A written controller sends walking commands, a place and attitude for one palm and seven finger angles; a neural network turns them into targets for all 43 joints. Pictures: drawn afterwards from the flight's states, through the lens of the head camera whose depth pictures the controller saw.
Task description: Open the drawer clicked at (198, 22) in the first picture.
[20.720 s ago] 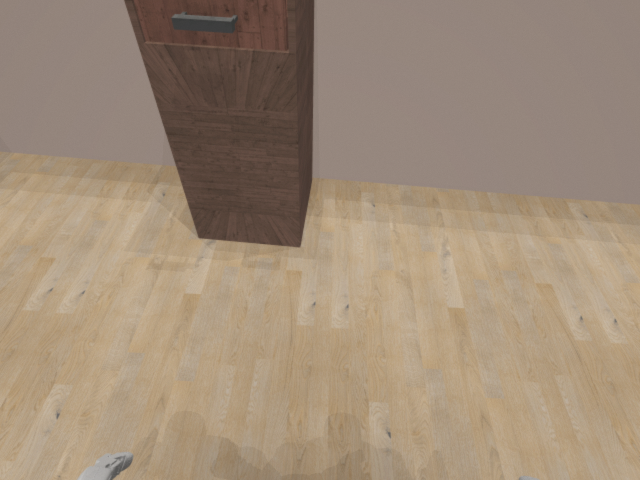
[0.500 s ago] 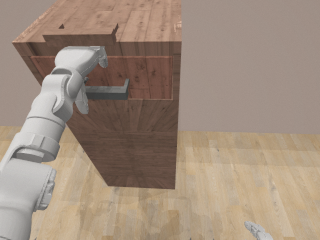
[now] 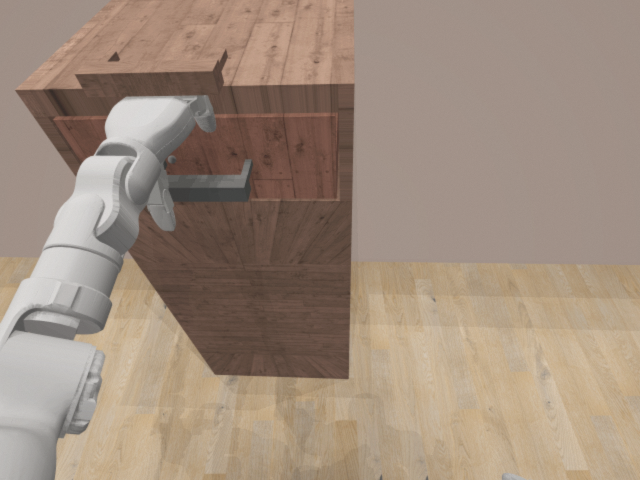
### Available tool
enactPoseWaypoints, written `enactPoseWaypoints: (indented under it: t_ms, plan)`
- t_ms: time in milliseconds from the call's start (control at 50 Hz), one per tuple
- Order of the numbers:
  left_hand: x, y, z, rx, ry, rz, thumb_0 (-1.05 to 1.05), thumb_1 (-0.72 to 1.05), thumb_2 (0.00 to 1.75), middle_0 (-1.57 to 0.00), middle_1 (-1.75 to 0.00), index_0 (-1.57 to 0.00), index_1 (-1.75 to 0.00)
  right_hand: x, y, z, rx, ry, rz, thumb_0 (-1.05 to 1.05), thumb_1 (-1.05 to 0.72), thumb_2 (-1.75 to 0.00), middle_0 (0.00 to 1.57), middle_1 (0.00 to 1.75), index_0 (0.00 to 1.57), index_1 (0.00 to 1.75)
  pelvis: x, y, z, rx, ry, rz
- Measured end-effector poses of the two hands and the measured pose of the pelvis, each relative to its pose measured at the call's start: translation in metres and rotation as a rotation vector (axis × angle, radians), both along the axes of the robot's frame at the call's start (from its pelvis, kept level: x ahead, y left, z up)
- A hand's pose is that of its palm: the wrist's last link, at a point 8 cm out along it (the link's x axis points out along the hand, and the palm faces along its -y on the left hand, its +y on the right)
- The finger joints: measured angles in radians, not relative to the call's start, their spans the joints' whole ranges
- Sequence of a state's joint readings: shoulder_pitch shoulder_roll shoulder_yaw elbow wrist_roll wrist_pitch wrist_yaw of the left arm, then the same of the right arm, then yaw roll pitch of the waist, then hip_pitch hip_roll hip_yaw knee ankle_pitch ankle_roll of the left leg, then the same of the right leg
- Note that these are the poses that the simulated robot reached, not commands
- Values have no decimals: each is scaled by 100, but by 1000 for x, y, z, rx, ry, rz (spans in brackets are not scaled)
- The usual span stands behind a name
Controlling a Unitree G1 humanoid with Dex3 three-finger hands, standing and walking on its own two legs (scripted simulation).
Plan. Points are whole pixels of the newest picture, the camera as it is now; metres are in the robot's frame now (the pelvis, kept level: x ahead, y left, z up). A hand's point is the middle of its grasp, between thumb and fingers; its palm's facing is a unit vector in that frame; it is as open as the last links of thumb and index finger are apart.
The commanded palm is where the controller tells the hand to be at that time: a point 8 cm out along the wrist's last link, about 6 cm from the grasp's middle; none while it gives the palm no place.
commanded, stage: re-aim the fingers above the handle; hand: left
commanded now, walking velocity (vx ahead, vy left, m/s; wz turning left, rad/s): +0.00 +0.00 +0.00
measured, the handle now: (200, 177) +0.49 +0.20 +0.11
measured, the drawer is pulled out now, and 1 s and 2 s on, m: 0.00 0.00 0.00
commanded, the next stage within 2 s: lower the fingers behind the handle in 1.56 s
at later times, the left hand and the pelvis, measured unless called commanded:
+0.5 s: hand (177, 160) +0.45 +0.20 +0.17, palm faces +0.01 -0.01 -1.00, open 13.7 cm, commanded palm +0.44 +0.22 +0.24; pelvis -0.01 +0.00 +0.00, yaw +1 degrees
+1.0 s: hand (178, 159) +0.45 +0.20 +0.17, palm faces +0.00 +0.00 -1.00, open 13.6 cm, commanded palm +0.44 +0.23 +0.23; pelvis -0.03 -0.01 +0.00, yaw +0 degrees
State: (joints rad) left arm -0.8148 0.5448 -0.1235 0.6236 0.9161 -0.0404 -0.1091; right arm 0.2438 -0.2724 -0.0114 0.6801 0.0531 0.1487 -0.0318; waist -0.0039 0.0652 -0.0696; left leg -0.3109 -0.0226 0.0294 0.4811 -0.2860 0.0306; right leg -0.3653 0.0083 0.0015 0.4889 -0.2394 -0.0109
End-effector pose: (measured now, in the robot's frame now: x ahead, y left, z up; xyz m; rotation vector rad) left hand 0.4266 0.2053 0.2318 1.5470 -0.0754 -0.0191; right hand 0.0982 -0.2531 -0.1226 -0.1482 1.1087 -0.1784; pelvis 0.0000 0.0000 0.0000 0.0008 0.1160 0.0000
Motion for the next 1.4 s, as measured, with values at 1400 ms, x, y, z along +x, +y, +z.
enactPoseWaypoints:
  t_ms: [1400]
  plan:
    - [6, -7, -3, 24, 24, 25, 0, -49, 30, -40, -123, -35, -125, -61, -23, 0, -69, 4, -75, 0, -90, -90, 20, 30, 20, 30, -33, -11, -5, 7, 21, -12]
